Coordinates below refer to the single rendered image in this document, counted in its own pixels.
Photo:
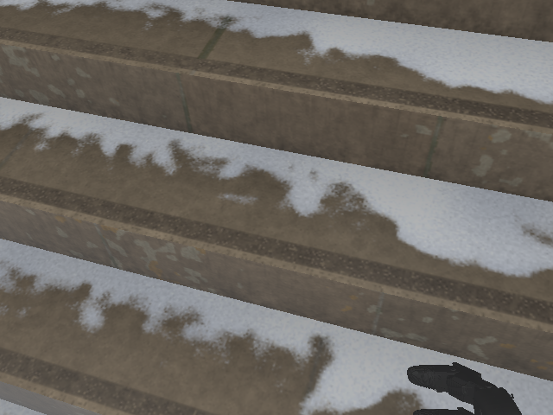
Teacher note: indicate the right robot hand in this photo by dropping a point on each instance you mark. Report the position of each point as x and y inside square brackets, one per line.
[467, 386]

